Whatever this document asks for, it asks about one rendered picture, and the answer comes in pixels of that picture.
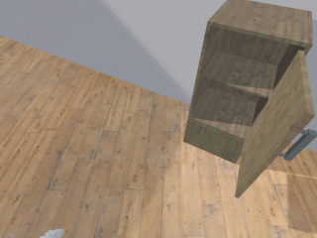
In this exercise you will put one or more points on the cupboard door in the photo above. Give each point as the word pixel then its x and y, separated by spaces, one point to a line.
pixel 289 109

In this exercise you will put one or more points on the handle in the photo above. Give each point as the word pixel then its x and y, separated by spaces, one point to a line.
pixel 307 137

